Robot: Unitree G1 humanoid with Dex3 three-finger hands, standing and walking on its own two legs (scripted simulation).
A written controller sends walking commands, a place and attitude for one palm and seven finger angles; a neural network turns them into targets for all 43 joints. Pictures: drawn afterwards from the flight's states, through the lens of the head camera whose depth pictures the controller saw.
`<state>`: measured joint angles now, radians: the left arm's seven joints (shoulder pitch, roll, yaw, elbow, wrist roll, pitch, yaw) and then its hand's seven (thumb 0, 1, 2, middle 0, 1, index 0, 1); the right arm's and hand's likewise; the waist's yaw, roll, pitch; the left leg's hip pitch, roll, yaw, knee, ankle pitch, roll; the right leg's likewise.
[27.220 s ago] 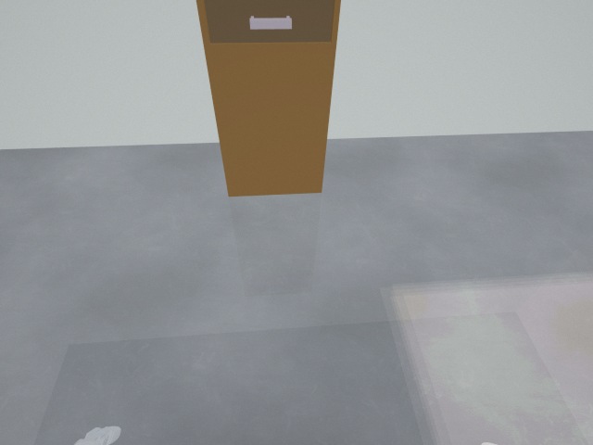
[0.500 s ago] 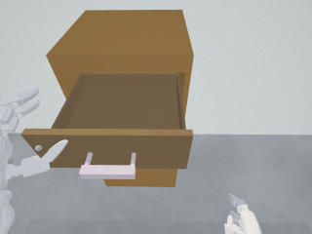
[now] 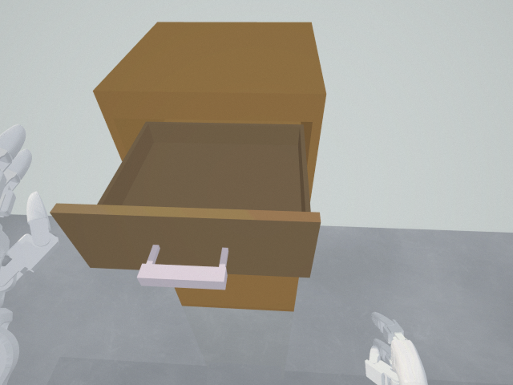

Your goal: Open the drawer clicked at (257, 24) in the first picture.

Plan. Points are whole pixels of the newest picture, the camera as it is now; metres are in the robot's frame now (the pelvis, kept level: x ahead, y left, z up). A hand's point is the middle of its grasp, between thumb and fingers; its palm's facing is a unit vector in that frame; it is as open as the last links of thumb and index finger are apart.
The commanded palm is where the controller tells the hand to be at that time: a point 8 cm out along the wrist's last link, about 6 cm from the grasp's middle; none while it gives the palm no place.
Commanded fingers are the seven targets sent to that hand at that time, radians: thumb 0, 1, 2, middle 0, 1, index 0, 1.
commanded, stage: step back with the hand held close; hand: left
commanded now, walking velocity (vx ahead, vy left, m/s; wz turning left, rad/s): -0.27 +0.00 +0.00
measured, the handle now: (186, 264) +0.28 +0.16 +0.04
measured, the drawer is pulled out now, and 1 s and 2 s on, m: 0.27 0.27 0.27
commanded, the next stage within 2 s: stop stepping back and stand still in 0.96 s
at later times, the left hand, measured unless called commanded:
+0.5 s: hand (28, 279) +0.14 +0.23 +0.22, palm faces +0.45 -0.76 -0.47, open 7.4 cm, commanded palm +0.08 +0.28 +0.23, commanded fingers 0.00 0.90 0.90 -0.20 -0.30 -0.20 -0.30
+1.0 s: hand out of the picture -0.01 +0.23 +0.22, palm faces +0.50 -0.74 -0.44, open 7.4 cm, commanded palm -0.07 +0.27 +0.23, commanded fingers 0.00 0.90 0.90 -0.20 -0.30 -0.20 -0.30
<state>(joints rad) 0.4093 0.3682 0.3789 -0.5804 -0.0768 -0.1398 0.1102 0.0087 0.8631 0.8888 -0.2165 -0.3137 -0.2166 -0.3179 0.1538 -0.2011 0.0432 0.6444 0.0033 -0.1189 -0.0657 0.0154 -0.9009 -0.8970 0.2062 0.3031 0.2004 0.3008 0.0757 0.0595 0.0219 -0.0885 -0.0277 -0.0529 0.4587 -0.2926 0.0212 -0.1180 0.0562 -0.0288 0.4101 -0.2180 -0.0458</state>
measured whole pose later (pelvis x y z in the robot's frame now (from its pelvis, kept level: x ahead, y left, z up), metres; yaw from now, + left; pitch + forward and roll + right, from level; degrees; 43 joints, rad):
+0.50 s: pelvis -0.05 +0.00 -0.01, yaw +1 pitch +3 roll +0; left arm 0.57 0.47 0.51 -0.75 -0.04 -0.23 0.17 0.01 0.88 0.90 -0.22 -0.30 -0.22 -0.31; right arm 0.23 -0.16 0.00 0.61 -0.05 -0.12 -0.07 0.02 -0.90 -0.90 0.21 0.30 0.20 0.30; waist -0.02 -0.04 -0.04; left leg -0.35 -0.04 -0.05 0.54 -0.23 0.02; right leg -0.27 0.03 -0.02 0.57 -0.36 -0.02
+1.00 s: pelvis -0.18 -0.02 -0.02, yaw +3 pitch +0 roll +0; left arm 0.50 0.46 0.49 -0.70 -0.04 -0.24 0.15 0.01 0.88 0.90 -0.22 -0.30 -0.22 -0.30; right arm 0.19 -0.22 -0.01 0.58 0.01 -0.11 -0.06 0.02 -0.90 -0.90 0.20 0.30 0.20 0.30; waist 0.02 -0.05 0.00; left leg -0.40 0.05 0.05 0.61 -0.23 0.00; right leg -0.42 0.02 -0.05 0.59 -0.20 -0.02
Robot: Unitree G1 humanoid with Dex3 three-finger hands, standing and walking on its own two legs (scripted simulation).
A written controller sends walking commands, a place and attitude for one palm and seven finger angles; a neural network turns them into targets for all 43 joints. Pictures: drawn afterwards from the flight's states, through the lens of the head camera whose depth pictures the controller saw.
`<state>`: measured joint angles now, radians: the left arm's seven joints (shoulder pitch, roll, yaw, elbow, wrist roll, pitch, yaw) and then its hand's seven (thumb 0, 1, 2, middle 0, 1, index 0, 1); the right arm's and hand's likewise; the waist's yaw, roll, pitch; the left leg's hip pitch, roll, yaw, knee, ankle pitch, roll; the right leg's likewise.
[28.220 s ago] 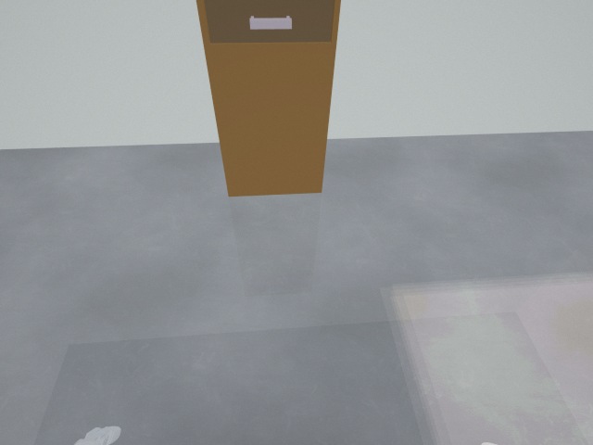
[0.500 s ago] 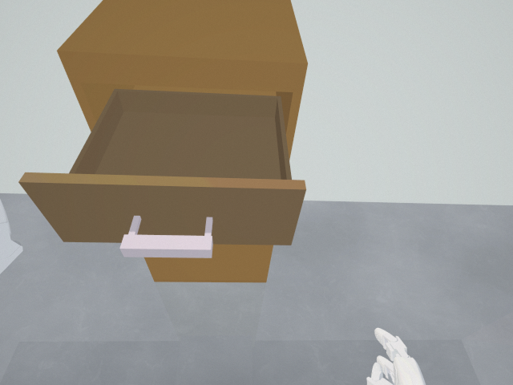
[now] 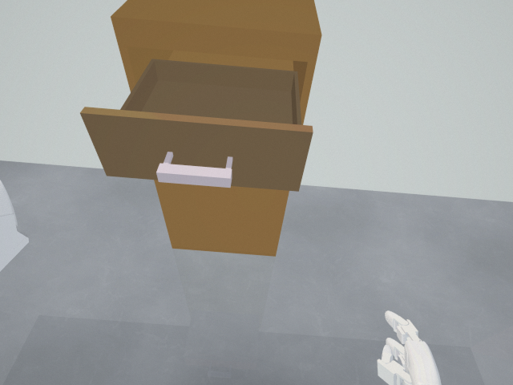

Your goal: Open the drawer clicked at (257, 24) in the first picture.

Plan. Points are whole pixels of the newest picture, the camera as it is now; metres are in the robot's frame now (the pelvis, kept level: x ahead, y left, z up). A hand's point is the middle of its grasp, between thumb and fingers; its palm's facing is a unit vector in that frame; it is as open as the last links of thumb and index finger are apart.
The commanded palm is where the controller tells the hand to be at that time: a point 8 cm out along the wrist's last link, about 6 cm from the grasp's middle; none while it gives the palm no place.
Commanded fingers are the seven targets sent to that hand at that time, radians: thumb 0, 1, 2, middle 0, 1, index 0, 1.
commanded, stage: stop stepping back and stand still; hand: left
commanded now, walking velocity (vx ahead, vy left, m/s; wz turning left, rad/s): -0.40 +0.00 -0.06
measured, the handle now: (197, 167) +0.48 +0.16 +0.06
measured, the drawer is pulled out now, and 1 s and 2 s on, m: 0.27 0.27 0.27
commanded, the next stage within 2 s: let the arm hang, fingers relaxed in 1.32 s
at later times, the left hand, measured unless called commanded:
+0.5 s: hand out of the picture +0.10 +0.24 +0.23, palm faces +0.41 -0.80 -0.43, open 7.4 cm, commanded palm +0.04 +0.29 +0.25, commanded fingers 0.00 0.90 0.90 -0.20 -0.30 -0.20 -0.30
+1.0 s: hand out of the picture +0.10 +0.22 +0.24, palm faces +0.33 -0.79 -0.51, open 7.4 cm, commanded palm +0.04 +0.28 +0.25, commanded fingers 0.00 0.90 0.90 -0.20 -0.30 -0.20 -0.30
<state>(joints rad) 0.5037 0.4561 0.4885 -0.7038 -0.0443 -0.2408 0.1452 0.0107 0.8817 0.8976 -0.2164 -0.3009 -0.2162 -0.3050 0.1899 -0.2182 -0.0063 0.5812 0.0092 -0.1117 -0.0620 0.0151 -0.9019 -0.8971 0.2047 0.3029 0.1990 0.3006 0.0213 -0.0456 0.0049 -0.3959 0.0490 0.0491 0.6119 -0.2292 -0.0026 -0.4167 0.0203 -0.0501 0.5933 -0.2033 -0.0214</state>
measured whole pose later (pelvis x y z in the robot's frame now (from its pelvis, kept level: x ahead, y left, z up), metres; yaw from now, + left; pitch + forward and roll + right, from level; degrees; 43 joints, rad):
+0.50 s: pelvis -0.10 +0.01 +0.00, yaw -2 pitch +1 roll -1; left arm 0.54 0.46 0.47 -0.74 -0.03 -0.21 0.16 0.01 0.88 0.90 -0.21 -0.30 -0.21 -0.30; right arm 0.26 -0.17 0.04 0.66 -0.02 -0.11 -0.04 0.02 -0.90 -0.90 0.21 0.30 0.20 0.30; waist 0.00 -0.04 -0.02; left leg -0.47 0.06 0.05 0.67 -0.27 0.00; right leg -0.19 0.04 -0.08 0.51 -0.32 -0.05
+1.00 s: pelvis -0.10 +0.01 +0.01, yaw -3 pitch +0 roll -2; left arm 0.60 0.48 0.48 -0.77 -0.04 -0.26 0.14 0.01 0.88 0.90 -0.22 -0.30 -0.22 -0.31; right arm 0.24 -0.18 0.04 0.64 -0.01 -0.13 -0.04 0.01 -0.90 -0.90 0.21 0.30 0.20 0.30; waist -0.01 0.00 0.02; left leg -0.35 0.04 0.03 0.60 -0.27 0.00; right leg -0.23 0.05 -0.09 0.51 -0.29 -0.05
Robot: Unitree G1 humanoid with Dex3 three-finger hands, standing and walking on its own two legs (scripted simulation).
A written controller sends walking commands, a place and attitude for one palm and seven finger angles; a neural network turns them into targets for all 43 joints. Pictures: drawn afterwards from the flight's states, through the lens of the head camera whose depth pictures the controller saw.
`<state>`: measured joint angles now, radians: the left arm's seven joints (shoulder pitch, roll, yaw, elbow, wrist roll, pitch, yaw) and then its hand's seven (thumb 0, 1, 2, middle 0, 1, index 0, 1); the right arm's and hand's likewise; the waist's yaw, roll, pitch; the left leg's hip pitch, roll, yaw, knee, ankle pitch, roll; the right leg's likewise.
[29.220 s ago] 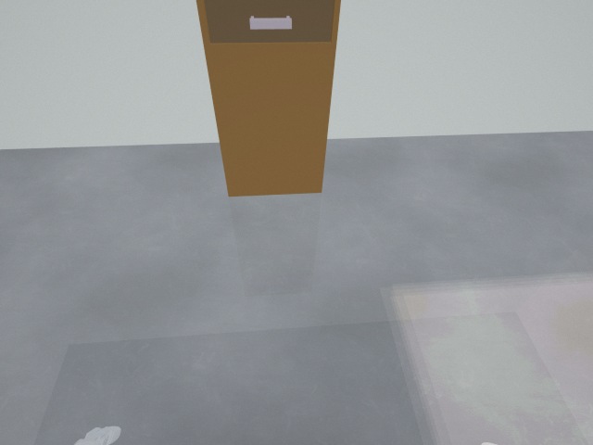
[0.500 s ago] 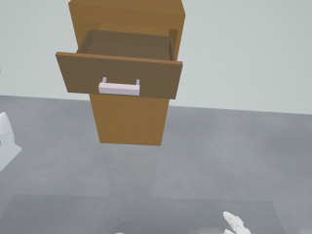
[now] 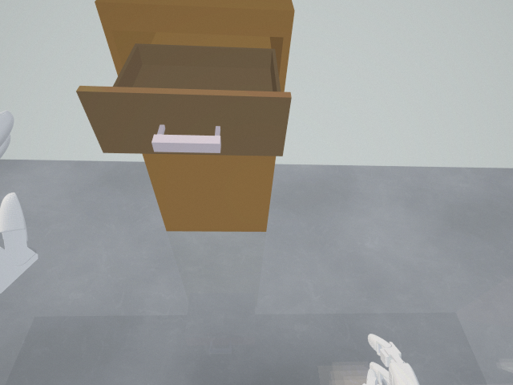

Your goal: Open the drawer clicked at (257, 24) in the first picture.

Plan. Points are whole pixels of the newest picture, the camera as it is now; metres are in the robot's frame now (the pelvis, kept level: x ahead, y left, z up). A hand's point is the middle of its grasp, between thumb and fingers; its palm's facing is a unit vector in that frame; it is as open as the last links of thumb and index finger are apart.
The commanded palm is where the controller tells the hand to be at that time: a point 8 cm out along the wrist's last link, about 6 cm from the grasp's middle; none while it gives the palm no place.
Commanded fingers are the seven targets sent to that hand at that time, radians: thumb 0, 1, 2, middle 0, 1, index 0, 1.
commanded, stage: stop stepping back and stand still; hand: left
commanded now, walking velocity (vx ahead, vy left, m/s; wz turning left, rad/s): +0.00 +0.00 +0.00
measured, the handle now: (188, 136) +0.57 +0.18 +0.05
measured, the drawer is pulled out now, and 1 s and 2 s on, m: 0.27 0.27 0.27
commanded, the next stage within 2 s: let the arm hang, fingers relaxed in 0.32 s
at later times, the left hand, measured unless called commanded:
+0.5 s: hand (47, 264) +0.22 +0.26 +0.14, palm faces +0.27 -0.79 -0.56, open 7.4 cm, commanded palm none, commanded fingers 0.00 0.90 0.90 -0.20 -0.30 -0.20 -0.30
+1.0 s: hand out of the picture -0.11 +0.19 -0.17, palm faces +0.08 -0.97 -0.21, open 7.3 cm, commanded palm none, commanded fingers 0.00 0.90 0.90 -0.20 -0.30 -0.20 -0.30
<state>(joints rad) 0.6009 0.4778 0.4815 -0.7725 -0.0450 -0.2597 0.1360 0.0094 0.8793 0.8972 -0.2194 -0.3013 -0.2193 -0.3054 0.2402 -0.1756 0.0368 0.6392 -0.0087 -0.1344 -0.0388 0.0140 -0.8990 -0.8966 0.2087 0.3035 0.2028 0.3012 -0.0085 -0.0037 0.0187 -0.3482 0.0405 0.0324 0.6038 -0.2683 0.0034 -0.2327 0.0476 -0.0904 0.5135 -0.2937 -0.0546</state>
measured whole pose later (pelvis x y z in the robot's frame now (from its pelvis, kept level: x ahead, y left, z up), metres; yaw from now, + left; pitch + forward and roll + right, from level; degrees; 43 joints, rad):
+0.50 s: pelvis +0.00 +0.01 +0.00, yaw +1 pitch +2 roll +0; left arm 0.41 0.47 0.29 -0.32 0.01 -0.19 0.06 0.00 0.89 0.90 -0.21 -0.30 -0.21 -0.30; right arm 0.13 -0.27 -0.02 0.72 0.00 -0.13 -0.01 0.01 -0.90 -0.90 0.21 0.30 0.20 0.30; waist 0.01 0.05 -0.02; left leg -0.36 -0.02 0.04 0.56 -0.23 0.04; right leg -0.30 0.00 -0.06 0.59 -0.32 -0.02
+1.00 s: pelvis -0.04 -0.01 +0.01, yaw +3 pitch -2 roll -1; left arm 0.34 0.22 0.02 1.13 0.02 0.03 0.00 0.01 0.91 0.90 -0.21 -0.30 -0.21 -0.30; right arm 0.29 -0.21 -0.02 1.11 -0.03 0.04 -0.03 0.01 -0.90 -0.90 0.20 0.30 0.20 0.30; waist 0.01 0.00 0.11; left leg -0.28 0.00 -0.02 0.44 -0.12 0.01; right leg -0.19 0.05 -0.06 0.43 -0.20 -0.05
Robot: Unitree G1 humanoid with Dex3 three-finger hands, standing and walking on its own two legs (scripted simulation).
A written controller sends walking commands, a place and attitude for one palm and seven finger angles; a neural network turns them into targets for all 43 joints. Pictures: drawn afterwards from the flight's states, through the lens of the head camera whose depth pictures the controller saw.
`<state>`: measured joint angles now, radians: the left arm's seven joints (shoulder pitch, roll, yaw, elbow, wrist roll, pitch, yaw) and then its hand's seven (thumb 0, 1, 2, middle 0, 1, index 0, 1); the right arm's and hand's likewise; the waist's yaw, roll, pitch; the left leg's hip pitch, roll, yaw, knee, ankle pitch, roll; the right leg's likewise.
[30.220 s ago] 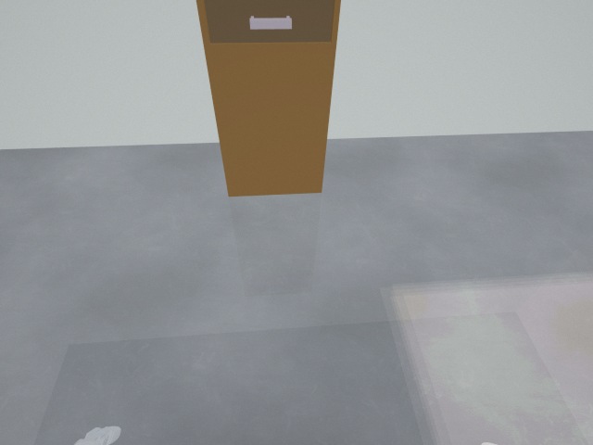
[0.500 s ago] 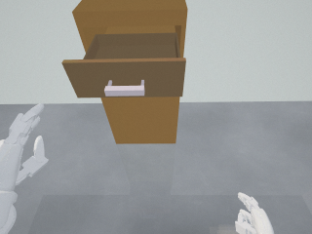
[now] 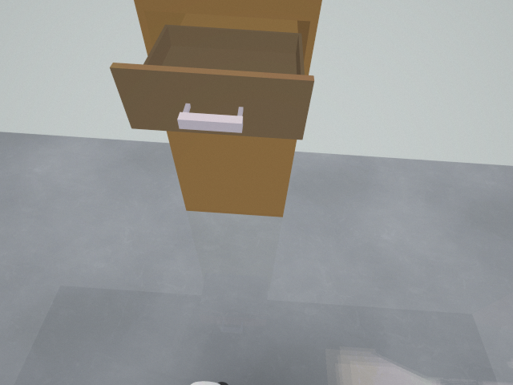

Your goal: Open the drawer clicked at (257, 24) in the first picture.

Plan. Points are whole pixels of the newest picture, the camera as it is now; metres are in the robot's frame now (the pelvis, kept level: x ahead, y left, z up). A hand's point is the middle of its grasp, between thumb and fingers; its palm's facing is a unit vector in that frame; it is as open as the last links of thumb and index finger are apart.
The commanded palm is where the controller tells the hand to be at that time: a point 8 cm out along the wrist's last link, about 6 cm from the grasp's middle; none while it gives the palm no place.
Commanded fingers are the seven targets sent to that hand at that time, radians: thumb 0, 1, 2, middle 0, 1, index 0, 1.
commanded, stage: let the arm hang, fingers relaxed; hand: left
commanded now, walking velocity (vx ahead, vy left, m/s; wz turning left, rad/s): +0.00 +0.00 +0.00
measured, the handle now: (212, 115) +0.62 +0.15 +0.04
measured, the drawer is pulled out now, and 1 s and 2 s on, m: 0.27 0.27 0.27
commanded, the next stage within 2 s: look to check the result in 0.52 s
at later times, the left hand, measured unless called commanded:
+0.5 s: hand out of the picture +0.11 +0.23 -0.16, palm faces -0.03 -0.96 -0.29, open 7.4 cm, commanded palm none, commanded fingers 0.00 0.90 0.90 -0.20 -0.30 -0.20 -0.30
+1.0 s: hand out of the picture +0.12 +0.26 -0.15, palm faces -0.05 -0.94 -0.34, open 7.4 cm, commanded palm none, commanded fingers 0.00 0.90 0.90 -0.20 -0.30 -0.20 -0.30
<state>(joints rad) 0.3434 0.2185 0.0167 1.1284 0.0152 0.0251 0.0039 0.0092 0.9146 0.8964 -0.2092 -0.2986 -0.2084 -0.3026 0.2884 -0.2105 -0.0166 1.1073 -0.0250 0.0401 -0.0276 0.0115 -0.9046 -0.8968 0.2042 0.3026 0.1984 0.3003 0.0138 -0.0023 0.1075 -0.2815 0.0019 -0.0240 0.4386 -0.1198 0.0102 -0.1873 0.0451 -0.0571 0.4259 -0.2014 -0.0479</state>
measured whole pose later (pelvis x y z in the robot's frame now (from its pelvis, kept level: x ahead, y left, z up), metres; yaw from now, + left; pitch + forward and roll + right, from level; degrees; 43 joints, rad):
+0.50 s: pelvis +0.02 +0.01 +0.01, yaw -1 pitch -2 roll +0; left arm 0.12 0.28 0.02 1.09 0.02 -0.02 0.01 0.00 0.90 0.90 -0.20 -0.30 -0.21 -0.30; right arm 0.15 -0.26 -0.02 1.12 -0.03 0.00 -0.02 0.01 -0.90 -0.90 0.21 0.30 0.20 0.30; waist -0.02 0.01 0.07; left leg -0.21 -0.01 0.01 0.37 -0.12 0.02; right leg -0.13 0.03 -0.03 0.37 -0.20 -0.03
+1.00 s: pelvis +0.05 +0.01 +0.01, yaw -2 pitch -2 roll +0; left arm 0.11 0.34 0.02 1.13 0.02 -0.02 0.01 0.00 0.90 0.90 -0.21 -0.30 -0.21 -0.30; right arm 0.07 -0.32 -0.01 1.12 -0.02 0.00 -0.01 0.01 -0.90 -0.90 0.21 0.30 0.20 0.30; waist 0.00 0.00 0.09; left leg -0.15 -0.02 0.02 0.30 -0.12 0.02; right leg -0.06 0.02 -0.01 0.29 -0.19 -0.02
